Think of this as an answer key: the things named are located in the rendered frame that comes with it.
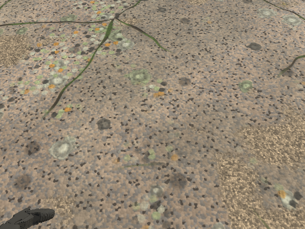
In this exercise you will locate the robot left hand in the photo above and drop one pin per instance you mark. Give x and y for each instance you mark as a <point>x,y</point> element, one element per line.
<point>27,217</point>

